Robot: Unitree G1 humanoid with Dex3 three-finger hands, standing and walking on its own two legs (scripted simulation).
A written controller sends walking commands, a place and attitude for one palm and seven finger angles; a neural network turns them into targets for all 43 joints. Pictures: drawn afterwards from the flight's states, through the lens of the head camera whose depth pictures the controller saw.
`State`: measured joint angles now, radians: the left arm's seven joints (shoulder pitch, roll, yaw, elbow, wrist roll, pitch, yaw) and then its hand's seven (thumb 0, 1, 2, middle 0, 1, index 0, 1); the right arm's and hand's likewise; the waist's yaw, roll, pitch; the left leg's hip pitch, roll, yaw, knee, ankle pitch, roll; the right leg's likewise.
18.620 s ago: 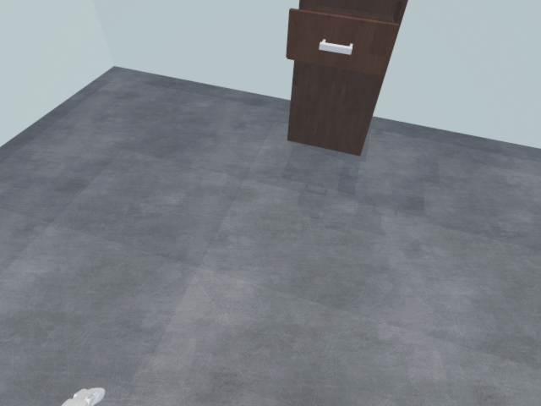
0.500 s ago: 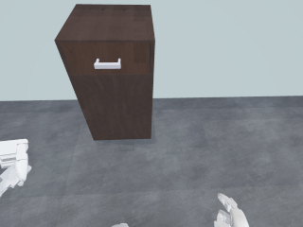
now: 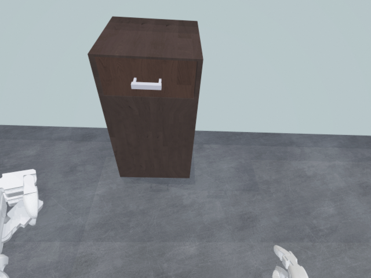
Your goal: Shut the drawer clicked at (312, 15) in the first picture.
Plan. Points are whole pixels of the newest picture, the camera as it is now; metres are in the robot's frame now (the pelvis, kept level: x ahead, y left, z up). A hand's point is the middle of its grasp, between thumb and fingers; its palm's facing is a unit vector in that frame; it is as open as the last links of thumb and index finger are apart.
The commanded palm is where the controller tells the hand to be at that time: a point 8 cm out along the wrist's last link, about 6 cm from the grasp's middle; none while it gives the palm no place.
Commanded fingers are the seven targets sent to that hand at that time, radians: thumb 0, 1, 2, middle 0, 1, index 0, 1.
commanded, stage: stop stepping back and stand still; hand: left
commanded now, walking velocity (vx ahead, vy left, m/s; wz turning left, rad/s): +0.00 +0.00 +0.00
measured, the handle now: (147, 83) +0.84 +0.20 -0.03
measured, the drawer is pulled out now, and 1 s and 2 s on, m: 0.00 0.00 0.00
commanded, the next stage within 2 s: let the arm hang, fingers relaxed in 0.36 s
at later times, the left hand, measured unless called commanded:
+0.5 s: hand (49, 196) +0.21 +0.25 +0.13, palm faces +0.27 -0.82 -0.50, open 3.2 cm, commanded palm none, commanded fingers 0.00 0.90 0.90 -1.28 -1.47 -1.28 -1.47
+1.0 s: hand out of the picture -0.07 +0.21 -0.16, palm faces +0.03 -0.97 -0.24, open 4.9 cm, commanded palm none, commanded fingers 0.00 0.90 0.90 -0.28 -0.39 -0.28 -0.39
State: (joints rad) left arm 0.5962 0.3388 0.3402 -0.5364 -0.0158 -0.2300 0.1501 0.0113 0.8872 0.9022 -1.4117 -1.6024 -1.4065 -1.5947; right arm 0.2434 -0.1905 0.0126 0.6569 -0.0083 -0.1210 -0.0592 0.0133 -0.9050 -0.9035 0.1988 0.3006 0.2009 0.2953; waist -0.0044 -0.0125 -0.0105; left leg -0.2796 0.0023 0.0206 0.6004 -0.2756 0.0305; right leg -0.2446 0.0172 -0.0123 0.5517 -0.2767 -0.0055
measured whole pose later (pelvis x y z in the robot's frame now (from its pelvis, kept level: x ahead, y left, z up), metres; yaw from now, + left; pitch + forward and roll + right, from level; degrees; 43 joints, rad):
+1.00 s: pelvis +0.00 +0.02 +0.01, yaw +1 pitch -1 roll -1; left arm 0.36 0.22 0.01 1.13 0.02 0.03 0.02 0.01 0.91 0.90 -0.64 -0.81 -0.64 -0.80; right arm 0.33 -0.16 0.00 1.10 -0.01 0.02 -0.02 0.01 -0.91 -0.90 0.20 0.30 0.20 0.29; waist 0.01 0.00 0.07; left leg -0.22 -0.04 0.02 0.43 -0.19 0.06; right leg -0.19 -0.01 -0.03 0.41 -0.21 0.01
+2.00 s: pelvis +0.01 -0.01 +0.01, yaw +0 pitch -2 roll +0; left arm 0.27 0.13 0.00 1.14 0.01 0.00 0.03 0.00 0.91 0.90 -0.20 -0.30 -0.20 -0.29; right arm 0.29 -0.13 0.00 1.14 -0.01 0.00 -0.03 0.00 -0.91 -0.90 0.19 0.30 0.20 0.29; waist -0.01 0.00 0.06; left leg -0.18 -0.01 0.02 0.41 -0.20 0.02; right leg -0.17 0.02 -0.02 0.41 -0.22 -0.02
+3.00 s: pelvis +0.02 -0.02 +0.01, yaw +0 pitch -2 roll +0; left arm 0.26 0.15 0.01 1.14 0.01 -0.01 0.03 0.00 0.91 0.90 -0.20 -0.30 -0.20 -0.30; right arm 0.27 -0.15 -0.01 1.16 -0.01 -0.01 -0.04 0.00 -0.91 -0.90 0.20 0.30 0.20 0.29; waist -0.01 0.01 0.05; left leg -0.14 0.00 0.03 0.38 -0.21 0.01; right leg -0.13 0.03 -0.01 0.39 -0.23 -0.03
